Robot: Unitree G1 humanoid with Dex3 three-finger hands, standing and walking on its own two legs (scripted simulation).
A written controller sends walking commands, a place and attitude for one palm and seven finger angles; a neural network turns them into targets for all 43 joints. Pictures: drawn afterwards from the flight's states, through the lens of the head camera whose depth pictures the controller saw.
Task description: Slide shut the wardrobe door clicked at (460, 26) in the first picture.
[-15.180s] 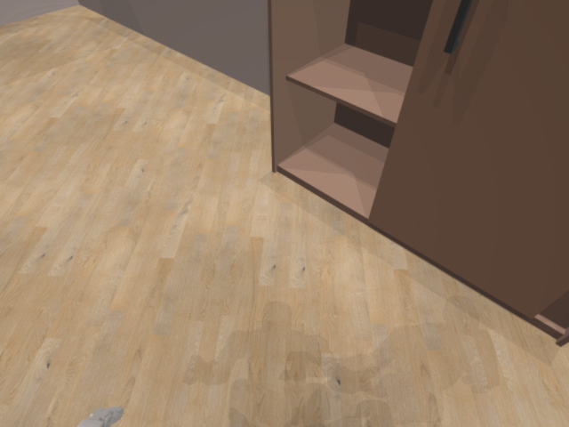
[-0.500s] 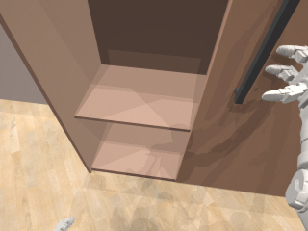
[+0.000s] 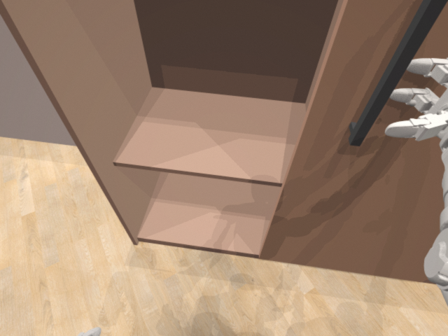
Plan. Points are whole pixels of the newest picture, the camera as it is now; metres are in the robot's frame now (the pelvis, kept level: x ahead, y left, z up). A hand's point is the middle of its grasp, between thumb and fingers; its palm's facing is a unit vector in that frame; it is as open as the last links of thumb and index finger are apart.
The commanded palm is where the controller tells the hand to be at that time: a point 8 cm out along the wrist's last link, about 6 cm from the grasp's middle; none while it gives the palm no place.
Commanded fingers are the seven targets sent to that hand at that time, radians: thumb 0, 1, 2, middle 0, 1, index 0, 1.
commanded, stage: slide the fingers in behind the handle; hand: right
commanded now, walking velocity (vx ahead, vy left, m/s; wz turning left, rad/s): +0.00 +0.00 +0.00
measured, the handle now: (387, 72) +0.51 -0.19 +0.23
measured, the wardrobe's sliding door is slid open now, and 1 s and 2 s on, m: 0.57 0.57 0.57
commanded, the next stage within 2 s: grip the handle and tug to test in 1.72 s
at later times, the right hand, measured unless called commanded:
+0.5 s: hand (406, 106) +0.46 -0.22 +0.21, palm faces +0.03 +1.00 -0.01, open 14.0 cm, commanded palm +0.44 -0.26 +0.20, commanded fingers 0.00 0.50 -0.30 0.30 1.20 0.30 1.20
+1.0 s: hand (385, 104) +0.46 -0.19 +0.21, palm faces +0.03 +1.00 -0.01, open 14.0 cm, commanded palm +0.43 -0.24 +0.20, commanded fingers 0.00 0.50 -0.30 0.30 1.20 0.30 1.20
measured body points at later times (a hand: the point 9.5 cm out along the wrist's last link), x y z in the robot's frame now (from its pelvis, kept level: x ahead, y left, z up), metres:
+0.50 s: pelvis +0.00 -0.01 +0.00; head +0.02 +0.00 +0.45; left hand +0.08 +0.26 -0.11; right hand +0.45 -0.27 +0.21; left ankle +0.00 +0.13 -0.74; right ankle -0.01 -0.12 -0.74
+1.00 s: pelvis +0.01 +0.00 +0.00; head +0.02 +0.01 +0.45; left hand +0.10 +0.26 -0.11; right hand +0.45 -0.24 +0.21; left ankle +0.00 +0.13 -0.74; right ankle -0.01 -0.12 -0.74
